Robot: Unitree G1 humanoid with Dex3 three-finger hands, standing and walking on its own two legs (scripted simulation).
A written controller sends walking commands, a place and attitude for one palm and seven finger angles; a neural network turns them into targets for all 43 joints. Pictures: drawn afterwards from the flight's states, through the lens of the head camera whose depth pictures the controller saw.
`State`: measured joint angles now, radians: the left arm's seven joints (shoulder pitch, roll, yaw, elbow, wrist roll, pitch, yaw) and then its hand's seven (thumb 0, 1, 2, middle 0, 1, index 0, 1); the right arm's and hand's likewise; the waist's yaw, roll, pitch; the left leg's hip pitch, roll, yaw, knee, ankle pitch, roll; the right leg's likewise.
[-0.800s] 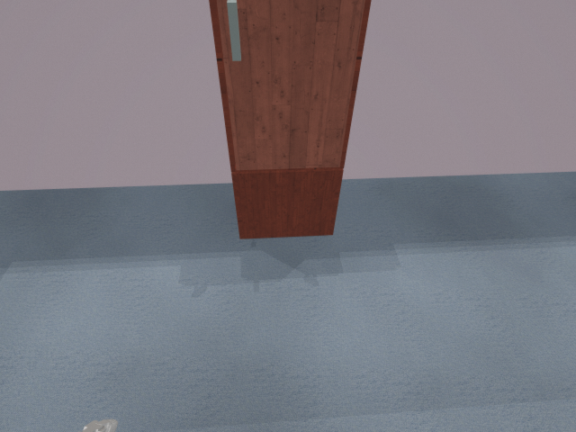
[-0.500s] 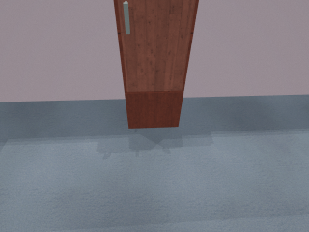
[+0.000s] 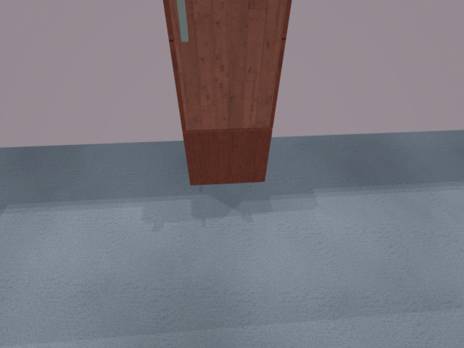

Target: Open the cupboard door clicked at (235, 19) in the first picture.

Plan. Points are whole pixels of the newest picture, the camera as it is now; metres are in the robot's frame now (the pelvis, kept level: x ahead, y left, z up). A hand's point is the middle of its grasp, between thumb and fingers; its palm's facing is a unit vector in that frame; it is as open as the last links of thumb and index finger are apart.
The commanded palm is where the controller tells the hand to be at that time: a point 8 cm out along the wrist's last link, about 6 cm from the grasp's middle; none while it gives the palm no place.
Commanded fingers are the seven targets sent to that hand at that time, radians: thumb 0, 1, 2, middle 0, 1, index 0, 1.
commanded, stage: stand and wait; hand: left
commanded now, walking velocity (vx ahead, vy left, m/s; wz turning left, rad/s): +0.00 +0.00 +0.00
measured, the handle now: (182, 15) +1.06 +0.22 +0.15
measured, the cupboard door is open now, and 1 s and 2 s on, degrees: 0 0 0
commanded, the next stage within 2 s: look at it before walking up in 0.02 s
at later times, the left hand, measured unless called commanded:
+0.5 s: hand out of the picture +0.10 +0.24 -0.15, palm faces -0.03 -0.94 -0.33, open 7.4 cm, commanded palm none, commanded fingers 0.00 0.90 0.90 -0.20 -0.30 -0.20 -0.30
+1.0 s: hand out of the picture +0.07 +0.21 -0.17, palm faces -0.07 -0.97 -0.24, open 7.4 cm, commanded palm none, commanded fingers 0.00 0.90 0.90 -0.20 -0.30 -0.20 -0.30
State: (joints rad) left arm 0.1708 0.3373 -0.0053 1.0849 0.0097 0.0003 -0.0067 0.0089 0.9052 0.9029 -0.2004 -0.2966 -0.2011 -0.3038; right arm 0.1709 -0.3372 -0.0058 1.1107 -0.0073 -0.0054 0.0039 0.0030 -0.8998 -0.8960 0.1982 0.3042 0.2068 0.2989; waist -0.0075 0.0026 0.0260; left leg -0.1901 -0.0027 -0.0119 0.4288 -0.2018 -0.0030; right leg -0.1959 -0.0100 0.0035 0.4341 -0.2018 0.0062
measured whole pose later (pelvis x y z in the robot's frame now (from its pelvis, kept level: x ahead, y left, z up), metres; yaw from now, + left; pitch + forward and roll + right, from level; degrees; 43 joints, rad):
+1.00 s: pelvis +0.05 -0.01 -0.01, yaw -5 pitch -1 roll +1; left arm 0.30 0.26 0.02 1.06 0.02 0.04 -0.03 0.01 0.91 0.90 -0.20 -0.30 -0.20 -0.30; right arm 0.23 -0.25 -0.01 1.07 -0.02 -0.01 0.00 0.00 -0.90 -0.90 0.20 0.30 0.21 0.30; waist 0.02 -0.01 -0.01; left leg -0.15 0.03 0.07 0.51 -0.34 -0.01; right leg -0.24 0.02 0.05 0.62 -0.39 -0.02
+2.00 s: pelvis +0.27 -0.02 +0.00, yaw -1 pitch -1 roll -2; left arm 0.20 0.21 0.08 1.00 0.03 0.05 0.02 0.00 0.91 0.90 -0.19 -0.30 -0.20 -0.30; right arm 0.25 -0.15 -0.05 1.01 -0.01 0.01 -0.02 0.00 -0.91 -0.90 0.20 0.30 0.21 0.30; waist -0.02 -0.02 0.02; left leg -0.27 -0.06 0.05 0.41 -0.14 0.11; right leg -0.46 -0.08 0.00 0.99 -0.34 0.08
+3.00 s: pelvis +0.39 +0.02 +0.00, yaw +6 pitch -2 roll +0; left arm 0.37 0.17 0.07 1.13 0.03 0.00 0.00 0.01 0.91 0.90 -0.19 -0.30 -0.20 -0.30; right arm 0.22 -0.14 -0.05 1.02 0.00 -0.10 -0.04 -0.05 -0.96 -0.90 0.20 0.30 0.21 0.30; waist 0.02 -0.06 0.02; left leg -0.10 0.01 0.21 0.40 -0.27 0.05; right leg -0.49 -0.11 -0.06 1.11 -0.28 0.01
